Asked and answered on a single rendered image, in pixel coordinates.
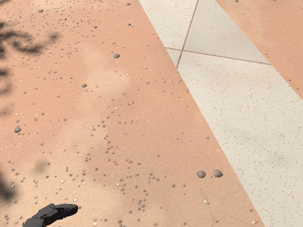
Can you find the robot left hand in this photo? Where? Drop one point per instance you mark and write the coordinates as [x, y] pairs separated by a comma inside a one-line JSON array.
[[50, 214]]

